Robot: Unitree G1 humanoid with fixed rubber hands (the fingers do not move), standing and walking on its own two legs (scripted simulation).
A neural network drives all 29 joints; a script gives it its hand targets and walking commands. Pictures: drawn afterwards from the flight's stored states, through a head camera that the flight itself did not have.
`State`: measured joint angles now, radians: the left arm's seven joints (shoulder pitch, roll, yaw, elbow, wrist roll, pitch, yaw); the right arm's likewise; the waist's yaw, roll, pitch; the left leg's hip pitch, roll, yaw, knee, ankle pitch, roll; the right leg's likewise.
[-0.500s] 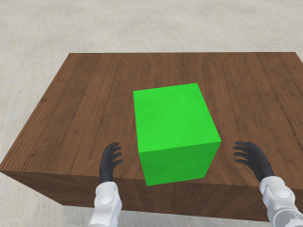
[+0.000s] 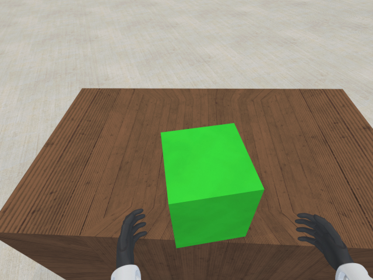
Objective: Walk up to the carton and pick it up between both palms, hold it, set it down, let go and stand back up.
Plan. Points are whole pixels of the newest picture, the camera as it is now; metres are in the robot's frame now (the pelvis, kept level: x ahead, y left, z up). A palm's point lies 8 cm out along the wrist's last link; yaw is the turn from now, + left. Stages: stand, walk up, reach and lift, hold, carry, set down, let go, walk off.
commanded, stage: set down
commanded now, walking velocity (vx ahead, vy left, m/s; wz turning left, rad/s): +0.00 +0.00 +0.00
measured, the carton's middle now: (204, 186) +0.40 +0.00 -0.06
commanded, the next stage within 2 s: none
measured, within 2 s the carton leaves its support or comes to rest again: neither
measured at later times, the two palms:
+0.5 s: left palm (126, 264) +0.19 +0.17 -0.03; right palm out of the picture +0.18 -0.27 -0.04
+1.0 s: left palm (114, 273) +0.17 +0.19 -0.05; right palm out of the picture +0.16 -0.26 -0.05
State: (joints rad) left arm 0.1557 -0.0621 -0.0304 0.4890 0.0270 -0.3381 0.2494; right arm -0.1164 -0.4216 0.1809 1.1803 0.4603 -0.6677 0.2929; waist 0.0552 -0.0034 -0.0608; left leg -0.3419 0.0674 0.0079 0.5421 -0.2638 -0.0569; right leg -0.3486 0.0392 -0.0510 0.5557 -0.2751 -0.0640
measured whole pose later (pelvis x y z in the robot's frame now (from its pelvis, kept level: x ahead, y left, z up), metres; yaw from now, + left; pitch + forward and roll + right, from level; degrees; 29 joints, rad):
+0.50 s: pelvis +0.00 +0.00 +0.00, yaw -1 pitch +0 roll +1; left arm 0.22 -0.04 -0.03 0.47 0.03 -0.26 0.26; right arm 0.05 -0.42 0.16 1.02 0.45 -0.57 0.28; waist 0.04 -0.03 -0.05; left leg -0.26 0.06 0.04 0.54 -0.28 -0.05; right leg -0.30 0.03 -0.02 0.60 -0.30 -0.06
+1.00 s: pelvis +0.02 +0.01 +0.01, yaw -1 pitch +0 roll +0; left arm 0.31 0.01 -0.02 0.49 0.04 -0.25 0.21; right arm 0.15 -0.37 0.13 1.00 0.38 -0.55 0.26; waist 0.01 -0.02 -0.04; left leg -0.19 0.05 0.03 0.47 -0.27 -0.04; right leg -0.21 0.03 -0.03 0.49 -0.28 -0.05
